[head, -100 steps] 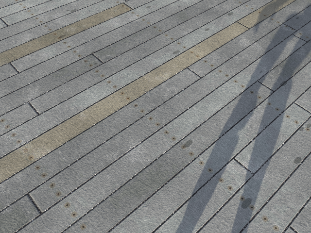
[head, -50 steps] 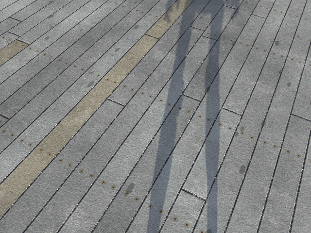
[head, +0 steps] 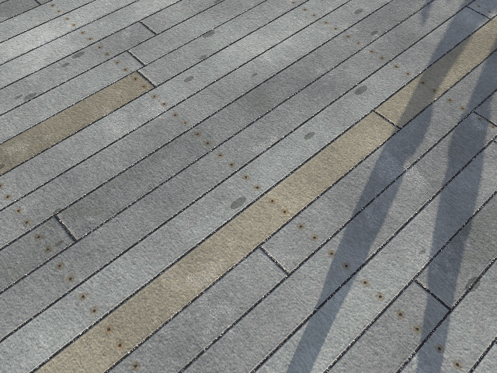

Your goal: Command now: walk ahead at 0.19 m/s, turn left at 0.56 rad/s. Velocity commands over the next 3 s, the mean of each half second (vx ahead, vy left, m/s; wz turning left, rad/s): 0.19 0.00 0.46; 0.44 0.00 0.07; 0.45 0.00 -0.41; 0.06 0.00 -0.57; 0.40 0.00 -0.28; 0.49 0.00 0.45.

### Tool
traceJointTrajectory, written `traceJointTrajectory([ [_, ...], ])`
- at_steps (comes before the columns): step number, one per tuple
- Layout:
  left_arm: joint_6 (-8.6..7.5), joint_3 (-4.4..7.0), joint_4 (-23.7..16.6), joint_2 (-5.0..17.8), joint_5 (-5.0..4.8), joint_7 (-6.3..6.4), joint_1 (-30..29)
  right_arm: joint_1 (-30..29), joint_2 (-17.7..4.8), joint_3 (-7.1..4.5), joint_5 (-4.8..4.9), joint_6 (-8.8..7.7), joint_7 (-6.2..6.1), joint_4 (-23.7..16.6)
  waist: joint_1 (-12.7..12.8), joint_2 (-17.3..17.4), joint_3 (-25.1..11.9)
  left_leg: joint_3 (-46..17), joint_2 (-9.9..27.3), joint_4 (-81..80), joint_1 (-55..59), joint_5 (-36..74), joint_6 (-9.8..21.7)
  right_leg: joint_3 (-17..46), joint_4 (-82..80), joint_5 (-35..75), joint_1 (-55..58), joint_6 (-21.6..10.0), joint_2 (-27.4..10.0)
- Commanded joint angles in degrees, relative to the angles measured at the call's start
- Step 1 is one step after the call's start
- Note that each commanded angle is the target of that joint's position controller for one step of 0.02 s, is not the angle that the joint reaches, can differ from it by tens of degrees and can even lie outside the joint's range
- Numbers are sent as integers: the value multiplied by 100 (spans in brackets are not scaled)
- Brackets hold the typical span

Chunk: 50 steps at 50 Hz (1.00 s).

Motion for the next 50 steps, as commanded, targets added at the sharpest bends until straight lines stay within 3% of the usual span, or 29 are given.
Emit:
traceJointTrajectory([
  [1,44,197,-440,742,53,86,233,163,-769,-236,-66,-10,-92,-418,111,182,-1168,-1861,1542,-1088,1493,3231,1236,334,-209,468,-902,73,-261],
  [5,174,118,-443,484,107,154,224,155,-941,-293,-45,52,-209,-346,173,336,-1333,-1521,1289,-994,1081,3591,1131,254,-1306,967,-721,333,-74],
  [8,227,101,-530,468,78,137,-129,132,-963,-296,18,203,-321,-343,66,504,-1445,-1622,1118,-896,1057,2592,883,330,-2025,1559,-591,401,42],
  [12,226,114,-684,505,30,83,-580,138,-943,-287,-4,334,-364,-367,-90,744,-1243,-2157,1084,-782,1102,1337,736,473,-2851,1569,-461,349,207],
  [15,124,139,-683,544,-24,-26,-527,216,-784,-213,12,333,-317,-341,-154,895,-1245,-2512,1142,-682,1179,-265,693,359,-3570,1424,-34,135,200],
  [17,6,153,-622,465,3,-72,-252,250,-565,-109,-2,290,-291,-279,67,893,-1025,-2550,897,-435,768,-1158,499,198,-4597,1811,847,-133,147],
  [18,-52,177,-603,622,108,-59,-29,443,-217,12,-70,238,-292,-239,70,480,-1117,-2265,589,158,437,-1869,244,807,-4905,1620,1447,-407,-482],
  [19,-59,283,-520,1137,234,-29,225,712,53,99,-72,160,-284,-348,-161,-868,-1060,-1207,-235,1287,-567,-2571,-111,2291,-5391,993,2077,-1104,-1391],
  [20,-79,364,-347,1214,216,-81,709,373,-377,12,-19,58,-300,-494,152,-1469,-723,-962,-188,2278,-1620,-2985,-312,3950,-5959,-26,2173,-1853,-2089],
  [21,-127,298,-373,936,101,-93,671,189,-780,-111,36,6,-302,-441,241,-920,-402,-1147,102,2805,-1916,-2580,-355,3800,-5957,-577,2084,-1886,-2015],
  [22,-129,260,-362,780,21,-79,598,109,-802,-140,3,-2,-277,-377,202,-716,-316,-1039,241,2930,-1990,-2194,-414,3265,-5893,-571,2044,-1664,-1739],
  [23,-113,230,-363,697,-34,-57,550,81,-732,-132,-37,-7,-244,-360,189,-745,-333,-837,373,2915,-2053,-1860,-486,2856,-5927,-391,2119,-1495,-1506],
  [25,-78,188,-328,634,-5,-8,608,-113,-494,-80,-27,-95,-165,-376,259,-754,-304,-531,565,2616,-1841,-1208,-572,2194,-6082,411,1980,-1341,-1202],
  [28,-63,205,-264,687,-33,1,738,-446,-121,47,-8,-193,-107,-444,400,-830,-421,-138,579,1663,-1224,-682,-648,1394,-6138,1500,1783,-1306,-933],
  [30,-47,233,-207,802,-66,-19,818,-664,1,102,8,-232,-76,-490,478,-875,-437,-12,532,916,-722,-485,-650,1102,-6125,1843,1612,-1293,-889],
  [33,-17,268,-105,958,-111,-75,1041,-819,-146,71,73,-262,-23,-515,536,-899,-408,75,466,307,-235,-260,-604,1092,-6066,1961,1539,-1335,-1071],
  [35,17,276,-63,996,-159,-89,1051,-743,-224,44,94,-289,7,-503,407,-861,-378,100,442,-78,157,-141,-464,1136,-5934,2004,1495,-1281,-1197],
  [37,38,246,-37,945,-167,-79,1021,-194,-375,-50,76,-282,-20,-312,48,-715,-567,172,339,-466,1215,0,-275,967,-5483,2507,1256,-1091,-1103],
  [38,15,184,-41,780,-124,-77,977,436,-585,-156,72,-268,-80,-151,-284,-581,-882,-24,475,-542,2132,-57,-110,675,-4739,2971,970,-908,-866],
  [39,-30,32,-214,383,5,-85,833,1411,-997,-266,-21,-247,-155,-18,-716,261,-1640,-1349,1607,-643,3480,-332,287,215,-2924,2220,126,-607,-467],
  [40,-149,-52,-440,91,-55,-43,1152,1760,-1500,-378,-65,-205,-116,95,-583,1820,-1978,-3713,2655,-1366,4385,-1692,1124,-70,-1234,-58,-1657,-328,238],
  [41,-214,97,-390,699,-154,-43,923,1635,-1019,-250,1,-235,-75,118,-665,1230,-1499,-3932,2573,-1614,4051,-2343,1162,367,-433,-198,-2284,-325,-30],
  [42,-248,152,-438,839,-212,-85,662,1338,-754,-152,4,-258,-66,104,-537,1025,-929,-3219,2366,-1635,3598,-2036,999,349,-301,328,-2518,-416,-276],
  [43,-255,131,-394,736,-162,-94,540,1085,-602,-99,-42,-275,-52,64,-428,690,-720,-2666,2083,-1727,3164,-1404,908,285,-419,789,-2367,-423,-432],
  [45,-226,134,-392,590,-47,-131,458,756,-421,-40,-101,-281,-35,54,-178,587,-472,-1974,1765,-1947,2495,-187,830,258,-814,1304,-2008,-352,-622],
  [47,-145,90,-355,382,-53,-171,533,671,-427,-54,-65,-323,-53,107,-25,613,-489,-1469,1680,-2108,2208,647,847,163,-1056,1556,-1809,-243,-633],
  [50,-53,23,-490,226,-49,-180,94,733,-547,-98,-66,-383,-95,271,-91,404,-312,-773,1610,-2285,1988,1184,771,148,-1902,2297,-1855,-112,-608],
])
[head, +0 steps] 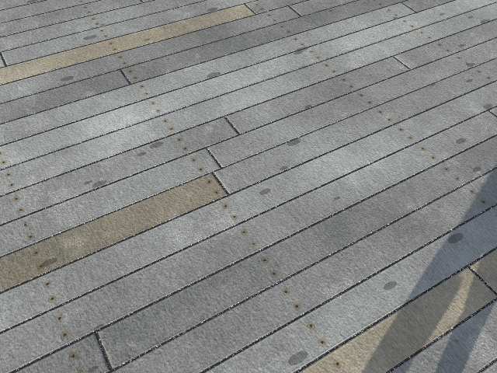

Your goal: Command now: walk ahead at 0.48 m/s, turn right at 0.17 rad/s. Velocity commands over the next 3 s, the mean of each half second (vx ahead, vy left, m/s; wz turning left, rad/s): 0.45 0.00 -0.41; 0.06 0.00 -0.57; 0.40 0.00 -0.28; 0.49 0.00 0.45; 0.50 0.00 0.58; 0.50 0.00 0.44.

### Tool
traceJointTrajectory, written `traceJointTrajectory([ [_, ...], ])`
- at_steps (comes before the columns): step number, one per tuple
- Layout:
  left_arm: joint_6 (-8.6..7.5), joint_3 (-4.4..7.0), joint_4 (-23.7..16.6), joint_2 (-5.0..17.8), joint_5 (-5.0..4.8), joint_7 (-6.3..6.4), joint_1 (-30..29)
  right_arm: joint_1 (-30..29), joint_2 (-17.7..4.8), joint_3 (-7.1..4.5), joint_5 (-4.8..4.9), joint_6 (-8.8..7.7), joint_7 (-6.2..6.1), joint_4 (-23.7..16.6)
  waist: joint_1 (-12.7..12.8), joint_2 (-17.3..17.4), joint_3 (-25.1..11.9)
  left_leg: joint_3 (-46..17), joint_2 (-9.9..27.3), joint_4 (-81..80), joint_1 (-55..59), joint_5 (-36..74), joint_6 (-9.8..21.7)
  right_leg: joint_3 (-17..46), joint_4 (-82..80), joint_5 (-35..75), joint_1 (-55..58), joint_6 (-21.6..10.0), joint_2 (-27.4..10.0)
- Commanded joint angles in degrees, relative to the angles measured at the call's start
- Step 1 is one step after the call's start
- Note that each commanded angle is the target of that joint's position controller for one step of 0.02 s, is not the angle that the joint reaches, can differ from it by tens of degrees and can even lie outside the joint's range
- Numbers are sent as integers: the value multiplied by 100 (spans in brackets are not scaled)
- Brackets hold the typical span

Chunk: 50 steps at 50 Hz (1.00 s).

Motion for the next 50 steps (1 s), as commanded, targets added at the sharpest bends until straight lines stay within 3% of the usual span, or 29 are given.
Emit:
traceJointTrajectory([
  [1,1,-15,-412,114,-2,-33,-271,-293,-845,-217,-8,-147,-52,-292,45,660,284,-663,1442,-878,73,1634,887,136,-844,897,-515,71,-108],
  [5,-35,-70,-666,51,-50,-139,-1010,-19,-1017,-249,21,-162,-98,-59,-221,578,465,-125,1499,-1012,118,1542,705,-12,-1995,1796,-125,-107,134],
  [9,-41,-46,-941,121,-50,-281,-1412,183,-1076,-279,77,-49,-134,159,-234,502,519,136,1770,-620,1010,2282,531,-96,-2428,1383,-302,-391,285],
  [11,-21,29,-1005,267,-19,-322,-1240,126,-1222,-318,68,42,-191,146,-46,678,219,330,1768,84,1324,4191,383,-437,-2417,761,177,-586,595],
  [12,7,121,-957,432,-13,-316,-847,106,-1304,-339,56,102,-233,125,187,793,-102,435,1721,770,1402,5198,299,-606,-2379,463,720,-706,810],
  [13,31,269,-775,671,-28,-275,-29,42,-1313,-328,49,164,-281,86,643,748,-564,630,1564,1902,1072,5582,144,-690,-2599,598,1863,-887,1026],
  [14,84,429,-608,1053,-42,-183,900,110,-1220,-265,-23,148,-340,-35,1040,375,-1134,657,1382,3516,-223,4280,-56,236,-2597,787,3662,-1192,509],
  [15,69,526,-616,1627,-85,-158,1022,869,-353,31,-182,-1,-203,-270,443,-1174,-1870,359,181,5778,-2878,-1173,-456,3478,-2909,-178,5894,-2363,-1068],
  [16,66,398,-670,1091,-96,-127,1243,358,-838,-42,-37,-222,-99,-241,863,-632,-2438,-789,49,6429,-3537,-2063,-405,4706,-3752,-872,6206,-2449,-1283],
  [17,52,334,-654,920,-23,-101,992,-250,-1076,-115,199,-345,-38,-478,905,-412,-1509,-852,356,6380,-3979,-1588,-309,3830,-3936,-643,5591,-2118,-1107],
  [18,40,314,-708,849,-18,-81,633,-513,-996,-64,177,-418,-56,-577,698,144,-938,-781,597,5920,-3876,-1134,-261,3197,-3992,-156,4693,-1950,-874],
  [19,41,276,-779,729,4,-72,281,-623,-973,-86,47,-425,-97,-574,458,408,-500,-721,757,5405,-3603,-921,-305,2712,-4085,534,3839,-1847,-670],
  [20,34,237,-901,647,102,-54,-13,-575,-1034,-133,-23,-359,-128,-589,224,246,-281,-715,840,5234,-3157,-847,-386,2347,-4152,1769,3162,-1832,-540],
  [23,42,266,-871,712,117,24,-228,-324,-836,-99,-124,-140,-214,-546,-56,189,-155,-499,726,4535,-2573,-861,-734,1479,-4021,4429,2107,-1806,-296],
  [25,123,329,-790,890,79,114,-174,-483,-645,-35,-140,-66,-265,-588,-17,68,-280,-342,456,3696,-2299,-294,-858,1065,-3834,4810,1772,-1595,34],
  [27,276,351,-725,908,-11,205,-85,-725,-598,-15,-109,-24,-248,-603,96,-107,-586,-300,188,2900,-1809,601,-884,911,-3632,4440,1672,-1275,311],
  [30,480,352,-659,872,-59,312,83,-1221,-672,-40,-28,13,-180,-734,288,-273,-695,-464,-3,2080,-1572,1100,-878,1325,-3367,3474,1898,-1013,289],
  [34,597,312,-820,698,-32,396,-288,-1025,-905,-181,-46,-12,-167,-710,4,-462,-577,-826,170,914,-1330,1212,-679,2147,-2577,2665,2516,-755,249],
  [35,595,264,-869,540,-8,378,-231,-907,-1019,-216,-94,-48,-199,-709,-6,-250,-713,-970,569,480,-739,2374,-474,2048,-2047,2019,2445,-538,536],
  [36,584,168,-895,230,109,357,126,-974,-1232,-228,-170,-13,-269,-823,209,751,-1079,-1831,1671,821,284,4949,-30,1450,-878,-492,1750,-239,1069],
  [37,586,171,-799,244,-40,335,990,-968,-1143,-183,-383,102,-259,-781,610,2091,-1475,-3321,2891,914,943,6738,1202,1141,371,-3268,791,100,1708],
  [38,609,302,-548,858,-11,310,1301,-1013,-951,-164,-245,172,-235,-859,503,1636,-1670,-3485,3048,872,773,6274,1504,1140,1505,-3036,668,350,1346],
  [39,712,415,-419,1128,-77,328,979,-1151,-686,-92,-213,221,-238,-918,380,1064,-1379,-2616,2572,985,419,5533,1287,1049,2085,-2648,649,478,1215],
  [40,837,431,-395,1088,-94,369,861,-1260,-666,-75,-170,292,-238,-925,431,684,-1225,-2136,2159,770,103,3682,1008,877,2177,-2167,611,532,1034],
  [41,925,419,-479,1017,-85,390,736,-1430,-680,-66,-111,349,-256,-943,429,701,-969,-1932,1951,445,-297,1758,890,718,2151,-1732,537,556,888],
  [43,932,312,-636,655,-69,339,661,-1630,-813,-110,-123,437,-329,-921,484,1259,-578,-1368,1429,-114,-870,-319,640,120,1509,-1227,642,539,819],
  [46,806,252,-738,498,-16,301,467,-1362,-896,-205,-67,437,-417,-859,234,1358,-665,-1194,1518,-415,-614,-1193,667,-231,292,-1440,939,390,691],
  [48,739,220,-737,457,27,251,493,-1406,-1112,-312,34,392,-383,-822,264,1344,-665,-1124,1706,-610,-836,-1550,685,-312,-696,-1623,1596,109,540],
  [50,720,255,-594,570,37,190,713,-1381,-1245,-394,118,359,-315,-762,324,1385,-558,-1046,1844,-744,-1098,-1888,669,-521,-1422,-1587,2173,-174,545],
])
Over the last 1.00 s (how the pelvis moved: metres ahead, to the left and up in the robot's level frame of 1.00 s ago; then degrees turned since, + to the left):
0.35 0.07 0.02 14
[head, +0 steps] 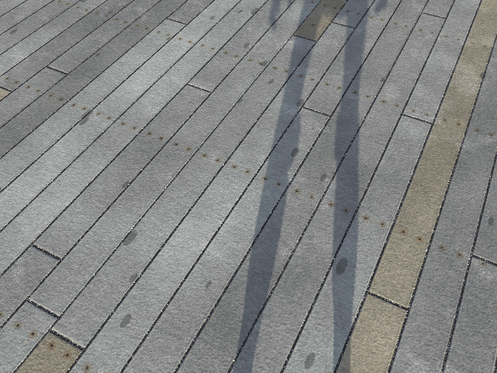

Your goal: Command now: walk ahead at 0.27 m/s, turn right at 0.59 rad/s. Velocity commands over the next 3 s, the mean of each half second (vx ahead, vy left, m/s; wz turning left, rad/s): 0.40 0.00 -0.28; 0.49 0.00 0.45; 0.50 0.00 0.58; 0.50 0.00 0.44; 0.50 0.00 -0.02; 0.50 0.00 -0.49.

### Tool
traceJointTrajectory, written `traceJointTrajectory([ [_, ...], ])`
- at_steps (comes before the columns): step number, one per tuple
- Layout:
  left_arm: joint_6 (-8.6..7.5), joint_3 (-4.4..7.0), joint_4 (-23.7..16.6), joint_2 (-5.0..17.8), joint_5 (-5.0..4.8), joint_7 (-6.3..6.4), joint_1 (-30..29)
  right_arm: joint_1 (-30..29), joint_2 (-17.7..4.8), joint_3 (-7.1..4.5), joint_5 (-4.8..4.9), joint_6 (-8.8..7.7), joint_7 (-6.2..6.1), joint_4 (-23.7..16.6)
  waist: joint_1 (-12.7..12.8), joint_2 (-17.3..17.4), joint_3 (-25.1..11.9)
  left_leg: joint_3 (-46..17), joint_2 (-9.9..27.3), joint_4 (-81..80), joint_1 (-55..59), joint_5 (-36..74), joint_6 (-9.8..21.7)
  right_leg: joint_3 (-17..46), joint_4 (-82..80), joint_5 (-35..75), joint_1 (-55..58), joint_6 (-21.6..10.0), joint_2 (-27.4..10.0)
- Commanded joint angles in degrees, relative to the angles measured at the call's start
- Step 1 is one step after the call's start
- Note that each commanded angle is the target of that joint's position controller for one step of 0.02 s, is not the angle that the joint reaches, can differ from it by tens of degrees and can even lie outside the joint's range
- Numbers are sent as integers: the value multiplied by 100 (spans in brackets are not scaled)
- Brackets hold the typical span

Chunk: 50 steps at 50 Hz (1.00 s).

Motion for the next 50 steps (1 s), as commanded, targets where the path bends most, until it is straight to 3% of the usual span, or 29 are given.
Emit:
traceJointTrajectory([
  [1,-98,182,-117,604,17,-74,609,-266,-1267,-429,126,-118,36,-351,147,1094,-644,-1238,1398,-1508,149,-2761,802,-460,-1150,123,971,-429,28],
  [3,-112,174,340,477,4,-116,1359,-583,-1120,-409,170,-89,49,-390,540,798,-340,-741,1121,-1054,-426,-3008,460,-739,-2407,708,1715,-776,145],
  [4,-158,169,652,397,10,-122,1942,-725,-834,-363,134,-90,56,-426,740,106,-153,-184,678,246,-1067,-3028,125,-251,-2976,328,2234,-960,68],
  [5,-230,198,603,626,-12,-62,2007,-636,-214,-210,66,-130,179,-463,571,-1294,54,362,65,2656,-2463,-2987,-263,2074,-3522,-1080,2536,-1420,-1305],
  [6,-400,304,165,1322,120,-86,1370,-1032,-370,-223,174,-305,245,-801,420,-1166,504,-606,-203,3001,-3528,-2472,-215,4360,-4554,-2574,1822,-2220,-2140],
  [7,-559,304,16,1237,225,-43,784,-1133,-826,-324,308,-461,269,-790,228,-801,867,-928,29,3219,-3670,-1775,-134,4301,-4915,-2504,1621,-2145,-2165],
  [8,-661,222,4,1015,168,-2,499,-951,-1019,-393,233,-538,274,-646,37,-715,901,-953,159,3112,-3571,-1065,-147,3649,-4719,-1501,1727,-1812,-1930],
  [10,-699,103,93,689,82,16,589,-742,-909,-392,-32,-566,284,-360,63,-672,544,-764,189,2789,-3054,-257,-320,2471,-4499,-111,1947,-1408,-1419],
  [12,-741,21,226,444,66,25,990,-790,-715,-352,2,-545,342,-294,167,-679,343,-620,92,2627,-2696,367,-412,1854,-4421,773,2066,-1261,-1166],
  [16,-748,25,371,510,93,12,1334,-1130,-475,-218,112,-512,447,-308,432,-818,446,-352,74,1761,-2311,939,-417,1035,-4397,1579,2086,-1122,-1015],
  [22,-705,54,620,652,51,-43,1545,-1723,-389,-65,188,-554,683,-551,711,-705,908,-74,44,858,-2272,594,-59,618,-4345,2295,2522,-1168,-1379],
  [24,-693,75,652,719,10,-35,1408,-1626,-442,-63,159,-583,730,-570,560,-738,806,24,-82,666,-1941,275,157,413,-4057,3452,2705,-1078,-1463],
  [25,-694,92,646,785,13,-17,1314,-1424,-548,-106,137,-586,725,-538,400,-804,566,110,-248,645,-1519,116,280,265,-3718,4759,2805,-1003,-1453],
  [26,-680,118,635,866,27,13,1253,-1042,-701,-178,109,-570,695,-449,172,-912,174,241,-467,710,-946,-49,405,123,-3179,6205,2930,-920,-1416],
  [27,-637,124,599,895,54,45,1119,-189,-919,-302,107,-552,645,-216,-296,-880,-409,390,-725,648,131,45,576,-137,-2155,7293,2819,-781,-1253],
  [28,-651,117,533,903,89,85,1091,694,-1163,-413,139,-515,563,-8,-718,-709,-954,-17,-542,716,1773,306,779,-270,-921,7046,1834,-576,-1124],
  [29,-759,-22,270,444,189,42,1433,1559,-1739,-560,67,-466,475,63,-719,542,-1915,-2584,971,776,4249,-308,1650,-345,1394,4495,-512,-173,-457],
  [30,-953,-156,349,174,167,-39,1494,1629,-1487,-466,141,-469,483,155,-633,1305,-2721,-5086,1858,-373,4900,-1160,2251,478,2856,-214,-1521,-16,471],
  [31,-1106,-20,133,652,-83,-128,764,1389,-1205,-383,110,-448,437,156,-794,948,-1977,-4525,1652,-629,4389,-1620,1912,926,3169,-29,-2168,-111,75],
  [32,-1207,-47,-58,678,-188,-151,232,1107,-1095,-348,96,-441,400,100,-717,550,-1216,-3711,1414,-710,3486,-1421,1683,794,2903,312,-2261,-231,-195],
  [33,-1262,-51,-121,607,-95,-127,8,773,-1010,-311,62,-451,386,53,-453,34,-640,-3176,1163,-880,2483,-920,1569,690,2310,627,-2111,-259,-388],
  [34,-1230,6,-110,635,33,-93,11,541,-864,-261,2,-479,371,-23,-225,4,-406,-2777,945,-1013,1806,-443,1494,671,1876,842,-1748,-244,-557],
  [35,-1167,12,-103,580,77,-96,139,388,-847,-250,-29,-473,351,-109,-47,150,-281,-2657,818,-1180,1320,-246,1547,663,1730,916,-1487,-189,-592],
  [38,-1006,-27,-177,381,169,-79,200,323,-885,-274,60,-500,285,-122,128,302,-51,-2183,656,-1439,406,162,1646,470,917,1146,-1278,103,-626],
  [41,-1033,-114,-429,194,202,-79,-598,471,-1042,-330,93,-491,212,-79,-123,293,132,-1686,260,-1377,-118,168,1353,324,-638,2464,-936,243,-423],
  [43,-1085,-148,-544,125,149,-125,-1117,810,-1122,-362,137,-437,174,17,-383,314,44,-1704,206,-1230,-119,-27,1186,270,-1474,3243,-529,299,-157],
  [47,-1123,-23,-645,454,12,-187,-1303,1111,-1099,-371,208,-339,128,116,-369,462,-112,-2393,509,-600,670,-615,946,638,-2161,3082,-307,206,-107],
  [49,-1159,62,-616,586,-6,-198,-1043,1088,-1079,-381,158,-295,131,91,-169,593,-183,-2673,587,-117,895,-567,812,584,-2294,2485,65,14,-84],
  [50,-1180,135,-520,676,8,-177,-609,1096,-936,-336,129,-283,147,75,68,587,-363,-2611,399,338,820,-435,670,499,-2472,2310,703,-154,-92],
])
Over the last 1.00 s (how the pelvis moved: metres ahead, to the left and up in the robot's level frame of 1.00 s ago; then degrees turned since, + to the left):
0.39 -0.06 -0.01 -34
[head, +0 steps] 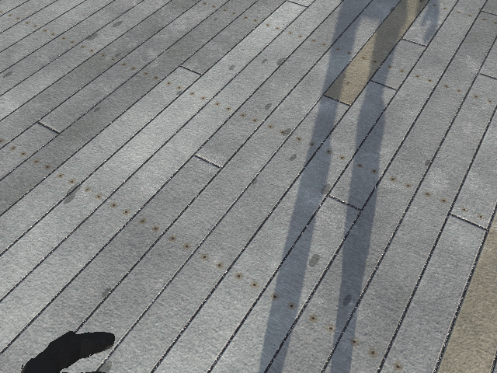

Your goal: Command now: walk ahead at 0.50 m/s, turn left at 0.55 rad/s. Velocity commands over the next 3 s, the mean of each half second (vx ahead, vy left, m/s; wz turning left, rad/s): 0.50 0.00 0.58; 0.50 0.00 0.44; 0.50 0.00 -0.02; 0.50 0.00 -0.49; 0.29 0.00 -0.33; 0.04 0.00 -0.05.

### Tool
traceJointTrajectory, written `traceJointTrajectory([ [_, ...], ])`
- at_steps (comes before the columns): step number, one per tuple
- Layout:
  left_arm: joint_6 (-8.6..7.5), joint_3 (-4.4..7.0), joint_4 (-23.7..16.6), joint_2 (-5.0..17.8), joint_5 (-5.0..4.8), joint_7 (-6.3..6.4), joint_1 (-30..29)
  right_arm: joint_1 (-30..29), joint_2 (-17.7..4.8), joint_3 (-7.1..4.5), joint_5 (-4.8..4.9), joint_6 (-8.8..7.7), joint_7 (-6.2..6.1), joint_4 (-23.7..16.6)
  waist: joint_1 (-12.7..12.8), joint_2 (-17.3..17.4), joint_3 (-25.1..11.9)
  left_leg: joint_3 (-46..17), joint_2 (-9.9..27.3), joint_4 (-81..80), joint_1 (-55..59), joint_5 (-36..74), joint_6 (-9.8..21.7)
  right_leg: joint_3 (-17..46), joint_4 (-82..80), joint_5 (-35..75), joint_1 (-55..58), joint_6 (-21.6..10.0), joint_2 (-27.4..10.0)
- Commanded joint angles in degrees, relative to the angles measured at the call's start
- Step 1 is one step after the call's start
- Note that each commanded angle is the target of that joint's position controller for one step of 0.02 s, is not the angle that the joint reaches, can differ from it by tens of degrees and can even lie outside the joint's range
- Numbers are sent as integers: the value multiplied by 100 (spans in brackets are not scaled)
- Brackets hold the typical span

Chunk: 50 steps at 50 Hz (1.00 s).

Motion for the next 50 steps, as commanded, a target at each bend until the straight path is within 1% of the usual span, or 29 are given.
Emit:
traceJointTrajectory([
  [1,-130,448,-165,1083,68,67,1267,-177,-367,-42,-91,-45,27,-431,983,405,-930,-747,847,1392,-1084,1087,423,403,-131,-692,2665,-558,-622],
  [2,-75,555,-89,1555,180,98,1866,571,122,100,-71,-101,43,-527,822,-1097,-1839,78,42,3422,-2732,-805,13,2468,-311,-1400,4689,-1326,-1992],
  [3,-2,569,109,1469,78,29,2163,635,-212,94,90,-133,42,-636,837,-1926,-1962,247,281,4603,-3936,-1242,-69,4303,-970,-3127,4896,-1686,-2496],
  [4,8,448,-15,981,69,40,1853,130,-726,-44,112,-102,14,-588,1013,-1002,-1183,144,558,5040,-4198,-654,-110,3639,-1160,-3569,4281,-1447,-2177],
  [5,45,377,-34,797,89,60,1544,-366,-824,-84,34,-64,4,-683,1014,-539,-657,361,737,5019,-4158,-178,-138,2669,-1147,-2806,3620,-1244,-1923],
  [6,65,315,-28,648,119,63,1282,-569,-767,-94,-41,-43,17,-744,902,-334,-324,385,903,4777,-3963,154,-166,1966,-1232,-1959,3025,-1190,-1659],
  [8,50,275,47,506,137,86,1056,-551,-566,-107,-5,20,80,-785,682,-581,-55,458,1135,4368,-3522,464,-187,1088,-1521,-1230,2381,-1116,-1346],
  [10,5,303,144,527,84,80,1054,-587,-361,-74,-1,95,104,-816,628,-534,16,576,1171,4111,-3475,614,-224,586,-1733,-774,2230,-1204,-1314],
  [13,-8,390,313,731,84,88,1143,-919,-240,-32,-62,132,128,-946,653,-291,108,563,1236,3398,-3742,1090,-313,105,-1905,-202,2383,-1355,-1459],
  [18,83,455,517,945,35,131,1219,-1666,-130,35,-50,55,296,-1081,881,-166,279,956,1162,1870,-3418,2285,-234,-886,-1948,171,2570,-1162,-1328],
  [22,190,528,710,1125,-82,122,1443,-2157,-188,28,-24,49,408,-1302,960,-159,463,1244,1064,1211,-3267,1978,17,-1255,-1765,565,3068,-1016,-1491],
  [24,257,582,735,1283,-141,134,1408,-2042,-344,-52,-56,71,428,-1351,770,-281,277,1530,786,1060,-2794,1405,248,-1481,-1175,2226,3306,-910,-1508],
  [25,295,612,733,1375,-180,148,1387,-1710,-489,-134,-72,97,412,-1300,542,-368,13,1704,559,1033,-2262,1134,385,-1599,-571,3236,3343,-848,-1473],
  [26,336,606,714,1377,-216,158,1303,-912,-714,-278,-61,122,376,-1101,60,-294,-413,1830,289,733,-1178,1312,577,-1789,489,3725,3091,-718,-1318],
  [27,324,529,665,1197,-150,185,1378,133,-1091,-479,-34,173,279,-812,-410,-41,-938,1448,298,591,534,1498,812,-1856,1977,2905,2026,-491,-1099],
  [28,247,255,381,355,190,130,1868,235,-1779,-577,38,169,175,-772,135,1664,-1321,-1356,1876,450,2500,1326,1659,-1701,4129,-2542,-520,-110,-233],
  [29,35,197,199,514,43,77,1590,325,-1638,-479,5,45,217,-1018,-51,1445,-2436,-3863,2596,-717,3069,-285,2383,-238,5225,-3576,-1472,-49,342],
  [30,-89,315,51,979,-207,36,879,205,-1202,-360,-47,-50,250,-923,-264,822,-1660,-3168,2439,-1007,2615,-189,1985,9,5225,-2953,-2014,-162,14],
  [31,-158,279,-19,930,-208,49,700,-56,-1036,-305,-44,-108,246,-885,-77,611,-1034,-2451,2216,-1009,1823,228,1783,-61,4765,-2420,-1955,-253,-209],
  [32,-171,284,65,905,-45,98,710,-472,-852,-235,-55,-127,235,-932,203,267,-657,-1874,1982,-991,977,928,1599,-53,4275,-2072,-1570,-228,-415],
  [33,-134,327,97,958,67,113,813,-753,-711,-183,-109,-137,214,-1004,426,344,-508,-1474,1785,-1072,369,1538,1533,-7,3907,-1849,-1126,-189,-530],
  [34,-70,341,113,953,96,96,887,-881,-686,-165,-157,-137,193,-1050,554,440,-437,-1309,1683,-1192,-9,1867,1526,-13,3737,-1725,-834,-142,-557],
  [37,76,270,150,678,134,79,874,-785,-718,-163,-136,-178,99,-886,607,352,-285,-683,1544,-1346,-603,2756,1548,-232,3030,-1326,-650,82,-524],
  [39,98,188,69,491,136,58,487,-617,-756,-159,-125,-180,38,-730,460,388,-136,-283,1362,-1393,-760,2874,1385,-304,2208,-494,-631,161,-485],
  [42,59,107,-38,330,79,-17,-147,-327,-778,-140,-94,-166,11,-528,152,506,4,23,1168,-1394,-925,2284,1099,-405,978,734,-186,116,-264],
  [44,27,109,-124,374,9,-70,-481,-85,-845,-143,-74,-172,17,-379,-2,522,137,-126,1321,-1402,-773,1925,1085,-390,597,975,-120,46,-184],
  [46,0,133,-217,463,-10,-118,-710,107,-846,-138,-53,-155,20,-247,-75,533,243,-319,1524,-1201,-286,1938,1076,-324,309,759,-362,-86,-166],
  [48,-24,166,-273,539,2,-163,-746,229,-860,-145,-64,-108,4,-139,-37,587,264,-510,1745,-956,234,2255,1015,-302,103,310,-503,-249,-126],
  [50,-34,204,-242,609,1,-175,-513,209,-899,-164,-72,-56,-11,-88,116,725,197,-579,1829,-668,528,2985,908,-402,-3,-226,-215,-427,-34],
])
Over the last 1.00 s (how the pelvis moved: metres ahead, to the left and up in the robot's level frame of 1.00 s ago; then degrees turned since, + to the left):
0.46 -0.03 -0.01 11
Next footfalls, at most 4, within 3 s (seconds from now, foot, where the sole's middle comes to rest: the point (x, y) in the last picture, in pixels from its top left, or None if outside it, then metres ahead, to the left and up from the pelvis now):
0.02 right None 0.18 -0.13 -0.77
0.54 left None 0.40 0.18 -0.77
1.04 right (191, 279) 0.76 0.13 -0.77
1.54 left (76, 256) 0.87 0.48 -0.77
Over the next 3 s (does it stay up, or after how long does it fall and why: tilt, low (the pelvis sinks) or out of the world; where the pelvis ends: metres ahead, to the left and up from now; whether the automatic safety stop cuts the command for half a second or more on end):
stays up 1.27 0.42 0.00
